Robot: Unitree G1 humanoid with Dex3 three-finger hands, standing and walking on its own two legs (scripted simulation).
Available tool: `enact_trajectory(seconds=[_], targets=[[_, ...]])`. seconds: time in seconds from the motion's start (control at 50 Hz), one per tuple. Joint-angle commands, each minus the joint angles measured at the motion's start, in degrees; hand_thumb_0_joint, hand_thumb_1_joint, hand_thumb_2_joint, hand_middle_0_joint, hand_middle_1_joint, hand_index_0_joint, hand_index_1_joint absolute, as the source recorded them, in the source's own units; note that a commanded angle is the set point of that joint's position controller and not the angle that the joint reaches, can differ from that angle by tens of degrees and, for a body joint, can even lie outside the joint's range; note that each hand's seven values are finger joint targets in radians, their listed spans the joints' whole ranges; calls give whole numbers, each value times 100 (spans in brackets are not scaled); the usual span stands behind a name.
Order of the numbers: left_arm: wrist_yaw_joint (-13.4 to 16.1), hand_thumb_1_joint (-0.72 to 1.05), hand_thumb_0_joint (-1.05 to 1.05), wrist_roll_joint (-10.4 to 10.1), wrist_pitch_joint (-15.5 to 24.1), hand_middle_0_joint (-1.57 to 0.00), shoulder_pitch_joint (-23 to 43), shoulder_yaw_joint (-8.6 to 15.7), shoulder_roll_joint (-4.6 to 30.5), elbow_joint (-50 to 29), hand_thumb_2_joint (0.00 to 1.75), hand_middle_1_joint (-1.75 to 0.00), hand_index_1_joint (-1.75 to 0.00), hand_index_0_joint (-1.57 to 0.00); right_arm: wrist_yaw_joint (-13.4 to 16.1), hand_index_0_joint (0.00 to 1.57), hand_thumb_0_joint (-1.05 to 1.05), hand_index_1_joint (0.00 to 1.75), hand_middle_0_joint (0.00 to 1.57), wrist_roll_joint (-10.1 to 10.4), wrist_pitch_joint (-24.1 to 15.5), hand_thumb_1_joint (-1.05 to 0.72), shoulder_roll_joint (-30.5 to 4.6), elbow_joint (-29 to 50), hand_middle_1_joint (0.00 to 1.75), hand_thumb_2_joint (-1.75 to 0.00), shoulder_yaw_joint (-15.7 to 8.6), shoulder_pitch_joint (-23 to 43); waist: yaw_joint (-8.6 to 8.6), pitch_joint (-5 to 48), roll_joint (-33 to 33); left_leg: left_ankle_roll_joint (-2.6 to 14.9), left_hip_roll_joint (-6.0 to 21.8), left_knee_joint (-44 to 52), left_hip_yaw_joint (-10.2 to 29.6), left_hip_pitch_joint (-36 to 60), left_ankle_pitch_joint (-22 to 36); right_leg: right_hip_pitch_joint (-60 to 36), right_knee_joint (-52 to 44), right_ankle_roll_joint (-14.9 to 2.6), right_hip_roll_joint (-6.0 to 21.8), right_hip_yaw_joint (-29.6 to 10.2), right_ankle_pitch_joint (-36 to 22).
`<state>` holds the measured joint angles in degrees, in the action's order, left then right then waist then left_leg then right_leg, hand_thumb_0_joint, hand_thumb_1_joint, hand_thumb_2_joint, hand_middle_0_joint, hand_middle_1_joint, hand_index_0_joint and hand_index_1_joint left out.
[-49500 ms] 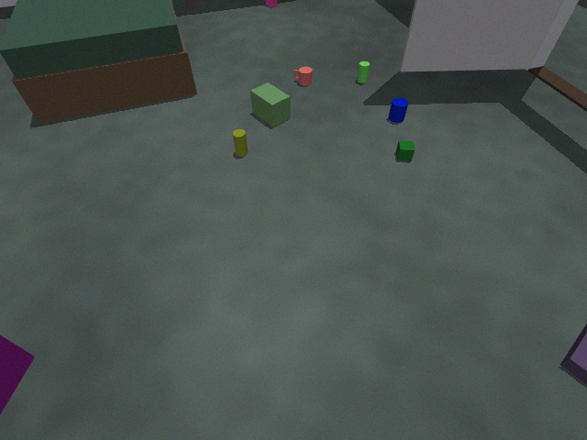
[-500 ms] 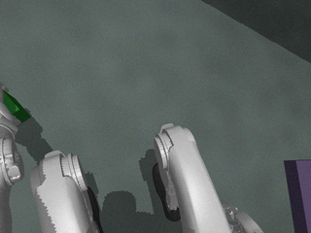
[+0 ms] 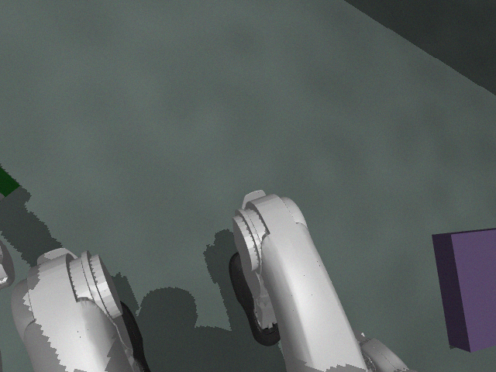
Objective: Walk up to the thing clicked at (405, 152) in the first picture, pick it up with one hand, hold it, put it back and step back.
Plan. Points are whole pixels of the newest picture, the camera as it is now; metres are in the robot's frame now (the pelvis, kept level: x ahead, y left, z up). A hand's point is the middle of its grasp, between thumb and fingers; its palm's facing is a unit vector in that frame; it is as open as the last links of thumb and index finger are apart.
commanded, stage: rest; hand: left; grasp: from above
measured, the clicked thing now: out of the picture +0.45 +0.32 -0.23
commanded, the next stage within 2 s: open in 0.80 s
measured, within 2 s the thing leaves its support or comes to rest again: rests again in 0.56 s
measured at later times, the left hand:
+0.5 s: hand out of the picture +0.45 +0.31 -0.22, palm faces -0.33 -0.29 -0.90, open 10.0 cm
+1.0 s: hand out of the picture +0.45 +0.31 -0.23, palm faces -0.34 -0.29 -0.89, open 10.0 cm
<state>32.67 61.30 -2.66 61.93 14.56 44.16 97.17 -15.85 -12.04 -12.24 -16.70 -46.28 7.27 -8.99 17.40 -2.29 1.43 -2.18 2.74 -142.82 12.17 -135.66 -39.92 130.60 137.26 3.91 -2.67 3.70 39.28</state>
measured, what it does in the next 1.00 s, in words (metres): stands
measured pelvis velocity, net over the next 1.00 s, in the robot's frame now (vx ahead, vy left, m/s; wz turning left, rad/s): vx -0.01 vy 0.01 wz -0.07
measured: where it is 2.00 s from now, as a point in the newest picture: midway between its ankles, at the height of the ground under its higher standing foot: (200, 340)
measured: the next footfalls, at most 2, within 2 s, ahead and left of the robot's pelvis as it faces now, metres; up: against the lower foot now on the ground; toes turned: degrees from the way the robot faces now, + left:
none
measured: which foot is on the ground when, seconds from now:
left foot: down 0.00-1.00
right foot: down 0.00-1.00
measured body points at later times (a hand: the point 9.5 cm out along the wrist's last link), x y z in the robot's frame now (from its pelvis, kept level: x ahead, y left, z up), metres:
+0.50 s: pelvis +0.00 +0.01 +0.00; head +0.26 +0.10 +0.35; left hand +0.47 +0.32 -0.17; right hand +0.01 -0.25 -0.07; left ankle +0.07 +0.14 -0.27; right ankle +0.10 -0.13 -0.27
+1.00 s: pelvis -0.01 +0.01 +0.00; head +0.26 +0.10 +0.34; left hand +0.47 +0.32 -0.18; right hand +0.00 -0.24 -0.06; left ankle +0.07 +0.14 -0.27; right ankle +0.10 -0.13 -0.27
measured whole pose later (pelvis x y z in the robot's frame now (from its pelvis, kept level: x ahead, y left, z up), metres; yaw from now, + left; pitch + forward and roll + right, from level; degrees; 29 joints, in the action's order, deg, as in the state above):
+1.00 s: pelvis -0.01 +0.01 +0.00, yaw -4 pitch +27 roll -14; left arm 38.3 61.2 -0.6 65.4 14.6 55.2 107.6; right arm -19.3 -14.6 -18.5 -19.4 -43.0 14.8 -7.8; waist 22.8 -9.1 5.3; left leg -0.8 2.7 -145.8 16.0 -134.6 -40.2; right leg 126.9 136.2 4.9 -3.9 6.9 38.2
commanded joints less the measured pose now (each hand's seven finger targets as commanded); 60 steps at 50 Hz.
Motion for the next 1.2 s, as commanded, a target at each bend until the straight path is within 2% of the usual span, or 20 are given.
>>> enact_trajectory(seconds=[0.0, 0.14, 0.18, 0.22, 0.24, 0.26, 0.32, 0.34, 0.36, 0.38, 0.42, 0.44, 0.46, 0.58, 0.64, 0.66, 0.88, 1.0, 1.1, 1.18], targets=[[388, 53, 0, 1, 54, -110, 1697, 45, 1522, -543, 76, -43, -49, -104, 5, 20, 0, 30, 20, -12, -67, -91, -1579, -72, 30, -90, -356, -1323, 115, 3933, -1845, 349, -15, 1244, -818, 2610, 1189, -2293, -1385, -467, -195, 777, -1518], [465, 58, 0, 84, 102, -113, 1880, -28, 1638, -291, 74, -43, -48, -108, -41, 20, 0, 30, 20, -51, -167, -91, -1658, -4, 30, -90, -258, -1238, 335, 3565, -2121, 306, 8, 1219, -713, 2779, 1063, -1993, -1286, -519, -204, 914, -1382], [540, 61, 0, 108, 127, -116, 1818, 204, 1952, -296, 76, -42, -48, -110, -30, 20, 0, 30, 20, -84, -203, -90, -1777, -40, 30, -90, -244, -1317, 326, 3572, -2161, 299, 12, 1237, -709, 2796, 1097, -2094, -1321, -509, -208, 929, -1403], [564, 62, 0, 93, 138, -116, 1834, -63, 1622, -231, 74, -42, -48, -111, -68, 20, 0, 30, 20, -98, -237, -91, -1695, 22, 30, -90, -190, -1180, 341, 3546, -2315, 257, 30, 1258, -678, 2962, 1167, -1995, -1237, -534, -218, 972, -1454], [593, 63, 0, 117, 145, -116, 1890, 9, 1759, -196, 76, -43, -49, -111, -86, 20, 0, 30, 20, -140, -243, -90, -1739, -12, 30, -90, -182, -1265, 451, 3589, -2254, 271, 42, 1192, -677, 2990, 1236, -2144, -1281, -508, -234, 971, -1563], [595, 62, 0, 85, 160, -115, 1955, -102, 1668, -231, 75, -45, -50, -110, -94, 20, 0, 30, 20, -123, -271, -90, -1741, 75, 30, -90, -146, -1181, 431, 3561, -2187, 290, 41, 1172, -653, 2882, 1185, -2111, -1304, -500, -247, 969, -1532], [732, 63, 0, 53, 169, -116, 1785, 80, 1920, -130, 76, -43, -48, -111, -95, 20, 0, 30, 20, -134, -313, -90, -1823, -5, 30, -90, -115, -1192, 347, 3497, -2416, 245, 48, 1275, -640, 2942, 1164, -2090, -1280, -519, -236, 1011, -1464], [705, 63, 0, 87, 169, -116, 1807, -93, 1776, -19, 76, -43, -48, -111, -121, 20, 0, 30, 20, -160, -319, -91, -1764, 27, 30, -90, -75, -1137, 417, 3428, -2345, 258, 55, 1202, -647, 2906, 1154, -2118, -1277, -514, -250, 1006, -1489], [703, 62, 0, 127, 166, -115, 1912, 4, 1936, 26, 77, -45, -50, -110, -127, 20, 0, 30, 20, -188, -339, -90, -1830, -3, 30, -90, -84, -1198, 534, 3353, -2236, 279, 68, 1129, -631, 2864, 1141, -2103, -1280, -489, -241, 1030, -1503], [679, 63, 0, 115, 183, -116, 2034, -119, 1868, -61, 76, -45, -50, -111, -146, 20, 0, 30, 20, -178, -377, -90, -1850, 69, 30, -90, -59, -1133, 547, 3303, -2247, 286, 56, 1103, -622, 2847, 1083, -2055, -1281, -487, -239, 1012, -1460], [780, 62, 0, 48, 180, -115, 1764, 163, 2111, -43, 76, -44, -49, -110, -140, 20, 0, 30, 20, -150, -383, -90, -1931, 18, 30, -90, -76, -1168, 404, 3394, -2445, 232, 67, 1252, -583, 3044, 1202, -2110, -1270, -510, -237, 1063, -1500], [784, 62, 0, 81, 177, -115, 1798, -76, 1868, 13, 73, -43, -48, -110, -169, 20, 0, 30, 20, -176, -402, -90, -1853, 87, 30, -90, 9, -1050, 430, 3338, -2519, 220, 75, 1258, -564, 3021, 1185, -2039, -1222, -524, -247, 1086, -1478], [828, 63, 0, 129, 164, -115, 1768, 92, 2102, 122, 75, -44, -49, -111, -166, 20, 0, 30, 20, -214, -388, -90, -1918, 4, 30, -90, -7, -1126, 501, 3335, -2430, 227, 85, 1255, -547, 3002, 1161, -2101, -1239, -517, -263, 1124, -1491], [862, 60, 0, 79, 156, -112, 1767, 38, 2104, 144, 76, -47, -52, -107, -234, 20, 0, 30, 20, -225, -440, -91, -1962, 78, 30, -90, 64, -1132, 575, 3305, -2425, 246, 95, 1180, -526, 2983, 1298, -2276, -1279, -489, -273, 1112, -1655], [800, 59, 0, 14, 182, -110, 1968, -196, 1908, 164, 73, -48, -52, -106, -267, 20, 0, 30, 20, -227, -497, -91, -1913, 127, 30, -90, 101, -1051, 716, 3105, -2293, 278, 93, 1072, -526, 2814, 1123, -2195, -1281, -467, -273, 1082, -1562], [853, 58, 0, 7, 179, -109, 1811, 44, 2220, 201, 74, -48, -52, -105, -257, 20, 0, 30, 20, -232, -514, -90, -2010, 53, 30, -90, 91, -1106, 632, 3149, -2286, 272, 102, 1128, -502, 2847, 1156, -2235, -1328, -464, -277, 1116, -1561], [756, 60, 0, 31, 240, -109, 1667, -100, 2277, 559, 70, -47, -50, -106, -308, 20, 0, 30, 20, -243, -633, -90, -2105, 167, 30, -90, 255, -1083, 792, 2748, -2145, 274, 87, 1192, -417, 2699, 977, -2245, -1346, -460, -301, 1182, -1381], [791, 12, 0, 53, 286, -66, 1748, -119, 2328, 408, 63, -52, -54, -64, -286, 20, 0, 30, 20, -221, -626, -89, -2143, 246, 30, -90, 286, -1101, 794, 2803, -2216, 252, 105, 1267, -348, 2798, 945, -2268, -1346, -461, -298, 1208, -1373], [838, -11, 0, 54, 285, -52, 1905, -196, 2347, 411, 66, -58, -60, -50, -296, 20, 0, 30, 20, -250, -646, -90, -2161, 255, 30, -90, 301, -1072, 921, 2643, -2277, 249, 107, 1248, -385, 2752, 811, -2238, -1414, -450, -302, 1189, -1297], [884, -21, 0, 38, 243, -44, 1828, -215, 2324, 276, 73, -64, -66, -42, -288, 20, 0, 30, 20, -215, -663, -90, -2180, 293, 30, -90, 267, -1024, 814, 2819, -2490, 195, 132, 1305, -348, 3004, 924, -2252, -1382, -472, -300, 1201, -1400]])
